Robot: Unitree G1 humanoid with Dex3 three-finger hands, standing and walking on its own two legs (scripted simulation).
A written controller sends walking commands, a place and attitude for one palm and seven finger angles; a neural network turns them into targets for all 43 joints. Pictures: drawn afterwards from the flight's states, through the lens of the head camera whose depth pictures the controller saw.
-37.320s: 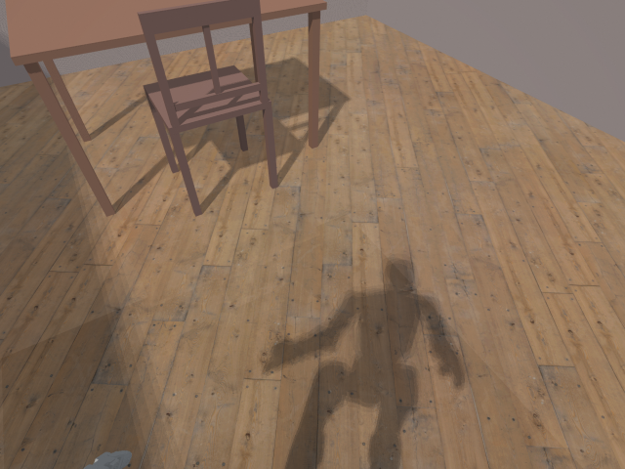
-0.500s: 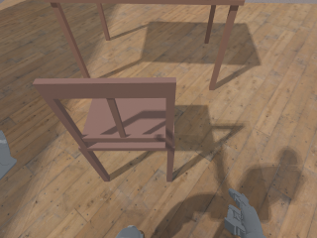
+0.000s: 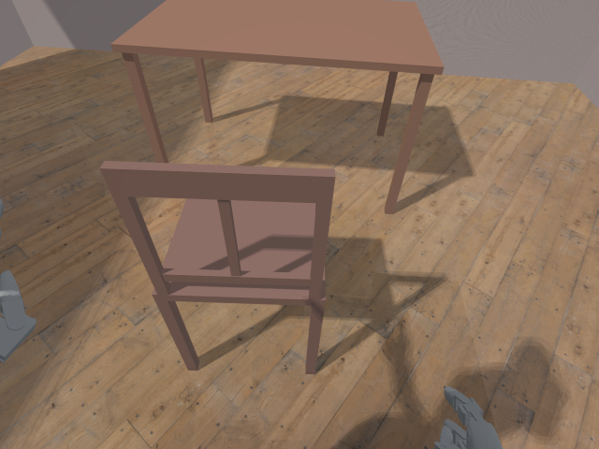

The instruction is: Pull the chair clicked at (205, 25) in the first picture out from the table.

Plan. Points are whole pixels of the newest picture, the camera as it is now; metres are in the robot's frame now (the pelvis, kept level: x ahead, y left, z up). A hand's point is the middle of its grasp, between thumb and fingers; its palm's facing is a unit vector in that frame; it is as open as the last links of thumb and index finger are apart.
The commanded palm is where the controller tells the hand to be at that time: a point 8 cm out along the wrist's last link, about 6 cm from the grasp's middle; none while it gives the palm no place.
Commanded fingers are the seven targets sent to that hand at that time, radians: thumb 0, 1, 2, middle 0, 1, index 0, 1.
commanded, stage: stop stepping back and stand still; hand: left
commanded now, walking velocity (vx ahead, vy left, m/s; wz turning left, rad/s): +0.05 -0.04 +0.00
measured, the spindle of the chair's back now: (230, 239) +0.54 +0.17 -0.10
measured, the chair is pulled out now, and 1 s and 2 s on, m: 0.64 0.64 0.64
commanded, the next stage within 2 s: let the arm hang, fingers relaxed in 0.06 s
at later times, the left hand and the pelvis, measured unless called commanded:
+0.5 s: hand out of the picture +0.10 +0.14 -0.16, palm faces +0.06 -0.99 -0.09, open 7.0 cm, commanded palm none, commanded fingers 0.00 0.90 0.90 -0.20 -0.30 -0.20 -0.30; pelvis +0.01 -0.01 +0.00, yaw +2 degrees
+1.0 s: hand out of the picture -0.05 +0.15 -0.17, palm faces +0.05 -0.98 -0.19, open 7.3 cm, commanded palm none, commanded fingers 0.00 0.90 0.90 -0.20 -0.30 -0.20 -0.30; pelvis -0.01 -0.02 +0.00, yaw +1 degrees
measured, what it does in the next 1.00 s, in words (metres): stands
